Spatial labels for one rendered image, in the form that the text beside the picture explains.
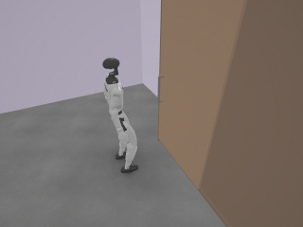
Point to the wardrobe door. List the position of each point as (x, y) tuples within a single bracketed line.
[(254, 168), (198, 41)]

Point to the left robot thigh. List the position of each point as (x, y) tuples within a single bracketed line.
[(125, 117)]

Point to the right robot forearm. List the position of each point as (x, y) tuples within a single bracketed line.
[(115, 119)]

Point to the robot right upper arm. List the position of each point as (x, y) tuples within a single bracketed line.
[(115, 95)]

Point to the robot left upper arm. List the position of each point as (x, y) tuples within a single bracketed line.
[(104, 91)]

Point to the handle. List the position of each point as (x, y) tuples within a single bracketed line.
[(158, 90)]

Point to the humanoid robot head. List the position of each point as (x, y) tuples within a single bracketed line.
[(111, 63)]

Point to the right robot hand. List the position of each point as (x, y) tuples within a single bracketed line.
[(123, 136)]

